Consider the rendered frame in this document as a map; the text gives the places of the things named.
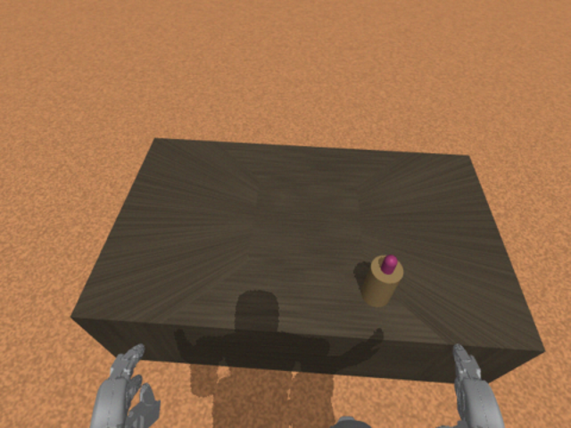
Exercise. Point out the right robot hand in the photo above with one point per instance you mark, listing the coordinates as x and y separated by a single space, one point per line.
476 403

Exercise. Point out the left robot hand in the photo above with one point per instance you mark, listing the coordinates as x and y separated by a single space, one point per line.
114 396

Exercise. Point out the bottle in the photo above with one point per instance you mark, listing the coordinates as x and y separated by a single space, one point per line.
383 277

